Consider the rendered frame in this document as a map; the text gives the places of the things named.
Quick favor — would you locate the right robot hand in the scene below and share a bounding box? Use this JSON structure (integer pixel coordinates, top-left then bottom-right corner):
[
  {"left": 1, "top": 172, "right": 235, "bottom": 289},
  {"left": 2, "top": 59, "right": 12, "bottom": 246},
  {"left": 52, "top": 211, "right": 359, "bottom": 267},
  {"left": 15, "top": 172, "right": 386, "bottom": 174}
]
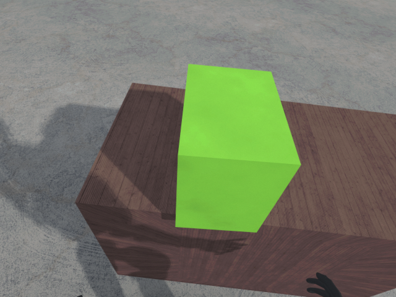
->
[{"left": 306, "top": 272, "right": 342, "bottom": 297}]

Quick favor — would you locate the carton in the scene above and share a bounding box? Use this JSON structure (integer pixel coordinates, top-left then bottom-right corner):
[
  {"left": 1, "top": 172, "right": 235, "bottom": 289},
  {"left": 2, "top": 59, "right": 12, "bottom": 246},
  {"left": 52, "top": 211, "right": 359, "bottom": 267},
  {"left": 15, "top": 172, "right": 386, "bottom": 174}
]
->
[{"left": 175, "top": 64, "right": 301, "bottom": 233}]

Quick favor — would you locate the pedestal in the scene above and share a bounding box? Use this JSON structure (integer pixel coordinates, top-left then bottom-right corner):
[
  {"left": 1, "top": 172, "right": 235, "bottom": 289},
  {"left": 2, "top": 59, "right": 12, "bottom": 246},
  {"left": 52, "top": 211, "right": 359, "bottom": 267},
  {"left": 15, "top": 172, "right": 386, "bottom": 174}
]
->
[{"left": 75, "top": 83, "right": 396, "bottom": 297}]

